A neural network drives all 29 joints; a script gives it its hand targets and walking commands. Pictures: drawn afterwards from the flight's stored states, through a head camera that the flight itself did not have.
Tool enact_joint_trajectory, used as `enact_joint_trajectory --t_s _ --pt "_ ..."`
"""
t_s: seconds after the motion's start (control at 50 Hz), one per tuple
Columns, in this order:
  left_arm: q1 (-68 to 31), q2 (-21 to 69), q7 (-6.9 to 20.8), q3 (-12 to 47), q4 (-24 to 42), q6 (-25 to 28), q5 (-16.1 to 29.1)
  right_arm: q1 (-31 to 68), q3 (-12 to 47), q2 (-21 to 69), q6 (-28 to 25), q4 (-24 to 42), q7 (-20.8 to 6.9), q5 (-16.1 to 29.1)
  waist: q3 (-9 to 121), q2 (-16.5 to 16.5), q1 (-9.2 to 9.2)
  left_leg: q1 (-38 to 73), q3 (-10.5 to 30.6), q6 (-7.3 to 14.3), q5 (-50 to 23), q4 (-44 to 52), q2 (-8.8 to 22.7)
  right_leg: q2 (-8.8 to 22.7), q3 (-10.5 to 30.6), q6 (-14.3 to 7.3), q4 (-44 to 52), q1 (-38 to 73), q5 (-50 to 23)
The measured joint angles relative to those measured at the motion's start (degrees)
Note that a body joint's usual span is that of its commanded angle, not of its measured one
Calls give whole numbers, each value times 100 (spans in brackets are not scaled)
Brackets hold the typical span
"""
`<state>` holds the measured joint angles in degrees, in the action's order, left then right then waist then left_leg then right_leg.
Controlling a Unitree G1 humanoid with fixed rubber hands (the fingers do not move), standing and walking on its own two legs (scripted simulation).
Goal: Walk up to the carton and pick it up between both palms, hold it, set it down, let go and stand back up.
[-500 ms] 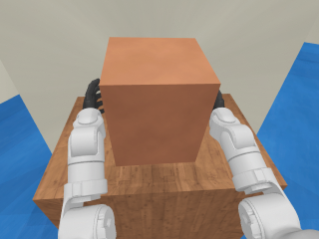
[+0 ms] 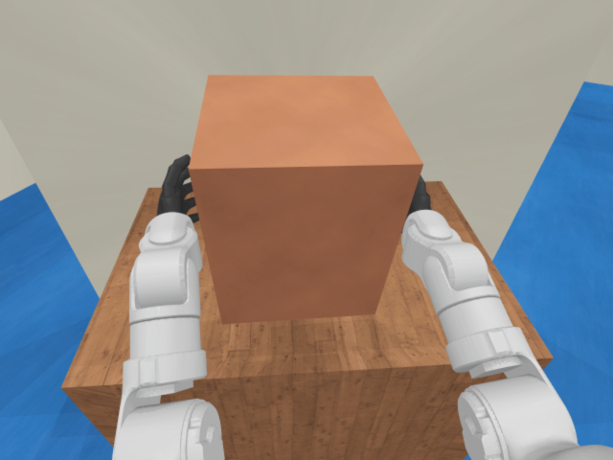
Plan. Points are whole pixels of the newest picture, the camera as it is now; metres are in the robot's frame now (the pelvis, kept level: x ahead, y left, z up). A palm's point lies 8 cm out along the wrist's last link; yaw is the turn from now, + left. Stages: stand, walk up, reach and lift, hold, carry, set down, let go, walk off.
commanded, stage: hold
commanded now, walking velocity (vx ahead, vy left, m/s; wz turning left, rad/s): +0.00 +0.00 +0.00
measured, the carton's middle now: (296, 201) +0.38 +0.01 +0.19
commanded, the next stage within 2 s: none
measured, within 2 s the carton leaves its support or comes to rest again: neither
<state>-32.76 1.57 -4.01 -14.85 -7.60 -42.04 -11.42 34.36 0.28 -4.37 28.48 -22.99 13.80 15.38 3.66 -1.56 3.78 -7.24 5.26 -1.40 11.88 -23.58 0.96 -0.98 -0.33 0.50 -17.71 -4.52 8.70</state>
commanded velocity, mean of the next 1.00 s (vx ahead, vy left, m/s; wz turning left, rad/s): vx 0.00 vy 0.00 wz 0.00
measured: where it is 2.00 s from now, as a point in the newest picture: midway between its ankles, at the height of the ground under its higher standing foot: outside the picture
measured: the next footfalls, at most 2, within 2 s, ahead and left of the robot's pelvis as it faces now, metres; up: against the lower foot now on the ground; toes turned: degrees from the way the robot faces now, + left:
none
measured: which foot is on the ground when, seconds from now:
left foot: down 0.00-1.00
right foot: down 0.00-1.00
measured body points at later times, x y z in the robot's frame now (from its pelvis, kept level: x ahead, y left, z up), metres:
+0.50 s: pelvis +0.00 +0.00 +0.00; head -0.06 +0.02 +0.45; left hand +0.37 +0.16 +0.19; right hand +0.36 -0.15 +0.18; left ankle +0.02 +0.13 -0.75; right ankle +0.02 -0.13 -0.75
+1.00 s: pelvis +0.00 +0.00 +0.00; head -0.05 +0.02 +0.45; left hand +0.37 +0.16 +0.19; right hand +0.37 -0.15 +0.18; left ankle +0.02 +0.13 -0.75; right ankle +0.02 -0.13 -0.75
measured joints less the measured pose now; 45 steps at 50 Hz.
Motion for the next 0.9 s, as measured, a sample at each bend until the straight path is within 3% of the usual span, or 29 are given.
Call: enact_joint_trajectory --t_s 0.14,0.7,0.9 --pt "81 -29 -30 110 135 15 47 -80 88 -66 -6 171 23 12 22 0 -9 -60 0 1 -4 -17 3 -7 8 3 8 -50 -20" --pt "-159 -50 -7 -19 -252 74 19 142 -4 -32 -25 -187 -38 -54 38 -11 -33 -64 -10 -13 -53 33 5 -16 37 -15 -27 -101 -31" --pt "4 -73 -23 88 8 30 52 4 80 -46 -54 7 -4 -3 46 -8 -7 -63 26 -15 -24 18 6 -22 9 -16 15 -61 -20"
